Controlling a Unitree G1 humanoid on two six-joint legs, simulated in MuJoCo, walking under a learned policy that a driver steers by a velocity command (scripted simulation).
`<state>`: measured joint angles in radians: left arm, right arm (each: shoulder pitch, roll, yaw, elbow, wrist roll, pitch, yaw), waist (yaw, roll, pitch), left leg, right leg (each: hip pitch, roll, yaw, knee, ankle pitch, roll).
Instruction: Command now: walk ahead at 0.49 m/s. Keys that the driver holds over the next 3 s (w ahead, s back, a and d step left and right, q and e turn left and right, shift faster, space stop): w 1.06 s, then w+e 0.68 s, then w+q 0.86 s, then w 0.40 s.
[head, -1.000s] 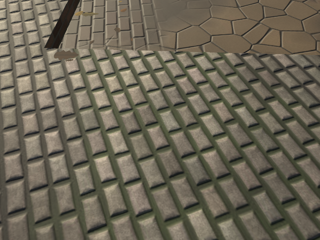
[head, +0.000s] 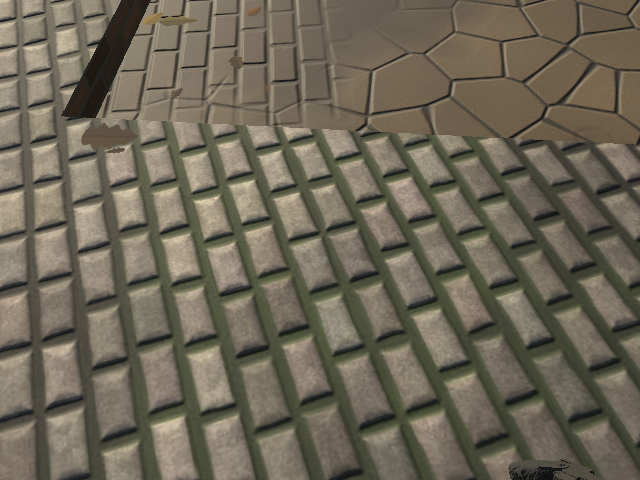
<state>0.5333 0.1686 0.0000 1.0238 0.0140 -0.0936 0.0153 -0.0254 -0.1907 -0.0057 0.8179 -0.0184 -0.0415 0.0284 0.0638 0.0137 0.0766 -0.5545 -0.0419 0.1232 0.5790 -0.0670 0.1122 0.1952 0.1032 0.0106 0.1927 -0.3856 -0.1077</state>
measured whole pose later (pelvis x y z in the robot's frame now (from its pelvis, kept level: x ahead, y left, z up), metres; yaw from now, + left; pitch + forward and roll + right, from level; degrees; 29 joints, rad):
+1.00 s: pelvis +0.54 -0.05 +0.02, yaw +1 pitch +0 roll -1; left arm 0.48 0.17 0.02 1.07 0.01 -0.10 0.00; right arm 0.07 -0.20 -0.03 0.91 -0.02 -0.03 0.03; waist 0.05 0.04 0.04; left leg -0.63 0.09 0.04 0.72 -0.01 0.04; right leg 0.04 0.09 -0.08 0.18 -0.23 -0.09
